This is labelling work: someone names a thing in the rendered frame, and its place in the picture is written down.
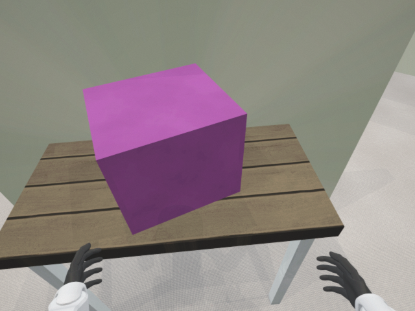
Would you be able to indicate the table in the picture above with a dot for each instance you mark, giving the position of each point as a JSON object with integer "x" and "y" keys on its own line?
{"x": 67, "y": 203}

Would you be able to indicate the right robot hand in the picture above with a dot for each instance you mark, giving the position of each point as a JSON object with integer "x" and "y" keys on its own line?
{"x": 353, "y": 285}

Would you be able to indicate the left robot forearm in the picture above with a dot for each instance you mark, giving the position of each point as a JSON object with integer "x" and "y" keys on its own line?
{"x": 72, "y": 296}

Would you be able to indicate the left robot hand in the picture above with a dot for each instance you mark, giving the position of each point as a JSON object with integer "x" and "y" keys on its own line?
{"x": 78, "y": 265}

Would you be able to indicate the right robot forearm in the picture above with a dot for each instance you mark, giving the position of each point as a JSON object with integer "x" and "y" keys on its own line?
{"x": 371, "y": 302}

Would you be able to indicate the carton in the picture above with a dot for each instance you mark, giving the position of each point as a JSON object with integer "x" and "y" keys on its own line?
{"x": 167, "y": 143}

